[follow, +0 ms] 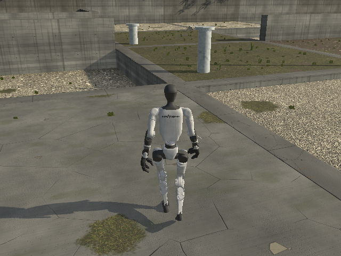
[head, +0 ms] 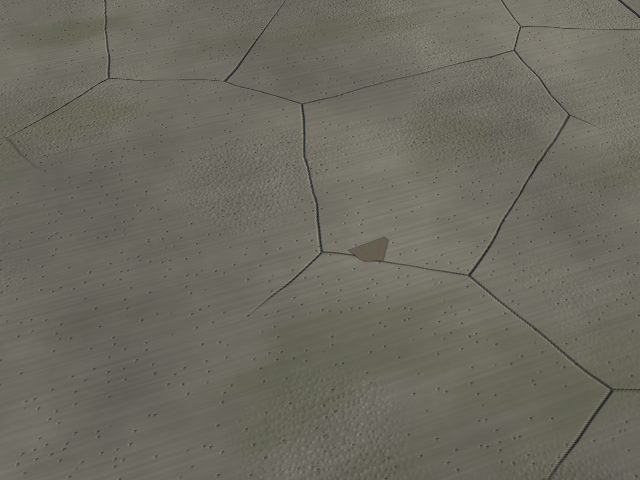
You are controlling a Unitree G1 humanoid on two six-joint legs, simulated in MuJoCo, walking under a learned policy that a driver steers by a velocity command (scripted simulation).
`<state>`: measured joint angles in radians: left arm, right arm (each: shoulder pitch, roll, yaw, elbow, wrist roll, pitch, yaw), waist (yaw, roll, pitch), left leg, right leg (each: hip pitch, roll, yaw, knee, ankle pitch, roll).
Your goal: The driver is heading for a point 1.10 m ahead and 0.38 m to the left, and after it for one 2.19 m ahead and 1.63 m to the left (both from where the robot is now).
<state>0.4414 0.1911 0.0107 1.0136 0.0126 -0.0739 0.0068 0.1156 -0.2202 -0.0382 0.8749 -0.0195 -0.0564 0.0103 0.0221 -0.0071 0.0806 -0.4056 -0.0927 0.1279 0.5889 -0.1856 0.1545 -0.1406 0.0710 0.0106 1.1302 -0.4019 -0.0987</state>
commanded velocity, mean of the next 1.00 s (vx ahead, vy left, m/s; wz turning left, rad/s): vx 0.50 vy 0.00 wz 0.22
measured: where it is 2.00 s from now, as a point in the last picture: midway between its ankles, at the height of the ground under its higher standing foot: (242, 255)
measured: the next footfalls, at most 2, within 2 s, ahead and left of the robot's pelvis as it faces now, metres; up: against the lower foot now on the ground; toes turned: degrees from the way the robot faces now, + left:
right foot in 0.48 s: +0.44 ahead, -0.12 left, +0.00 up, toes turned -2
left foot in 1.04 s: +0.68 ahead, +0.09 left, +0.00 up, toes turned +23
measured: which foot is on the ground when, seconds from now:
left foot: down 0.00-0.48, up 0.50-1.00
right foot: up 0.00-0.46, down 0.48-1.00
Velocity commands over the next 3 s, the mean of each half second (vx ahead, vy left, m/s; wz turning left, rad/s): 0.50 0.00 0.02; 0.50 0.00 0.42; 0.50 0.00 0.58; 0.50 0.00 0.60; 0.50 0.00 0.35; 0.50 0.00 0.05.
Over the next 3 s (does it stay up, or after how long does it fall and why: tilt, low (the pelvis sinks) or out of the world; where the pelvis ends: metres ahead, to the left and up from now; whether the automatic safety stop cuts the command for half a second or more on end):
stays up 1.28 0.70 0.03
